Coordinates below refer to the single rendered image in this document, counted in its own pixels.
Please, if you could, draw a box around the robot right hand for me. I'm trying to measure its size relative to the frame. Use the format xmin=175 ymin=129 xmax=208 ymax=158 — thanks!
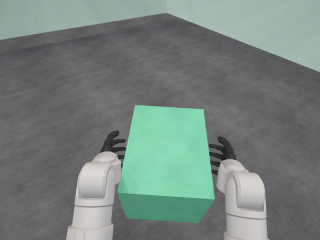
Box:
xmin=208 ymin=136 xmax=236 ymax=175

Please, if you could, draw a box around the robot left hand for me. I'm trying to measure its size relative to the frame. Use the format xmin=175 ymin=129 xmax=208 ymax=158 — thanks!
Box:
xmin=100 ymin=130 xmax=126 ymax=168

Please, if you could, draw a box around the carton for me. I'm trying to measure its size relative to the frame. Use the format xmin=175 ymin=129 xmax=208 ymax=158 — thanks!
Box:
xmin=117 ymin=105 xmax=215 ymax=224

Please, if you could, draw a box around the robot right forearm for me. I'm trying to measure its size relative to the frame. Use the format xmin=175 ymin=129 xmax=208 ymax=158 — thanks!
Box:
xmin=216 ymin=159 xmax=269 ymax=240

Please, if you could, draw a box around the robot left forearm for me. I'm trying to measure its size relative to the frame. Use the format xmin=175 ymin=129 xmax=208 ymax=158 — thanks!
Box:
xmin=66 ymin=151 xmax=121 ymax=240

